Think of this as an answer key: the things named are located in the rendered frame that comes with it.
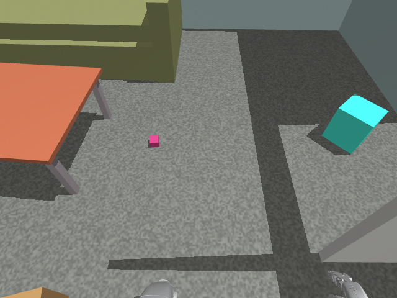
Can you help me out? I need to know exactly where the right robot hand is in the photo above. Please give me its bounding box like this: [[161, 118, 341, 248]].
[[327, 271, 368, 298]]

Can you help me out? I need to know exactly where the coffee table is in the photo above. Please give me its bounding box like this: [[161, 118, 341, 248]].
[[0, 63, 112, 194]]

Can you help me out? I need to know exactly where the sofa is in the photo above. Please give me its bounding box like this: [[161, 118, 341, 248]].
[[0, 0, 182, 83]]

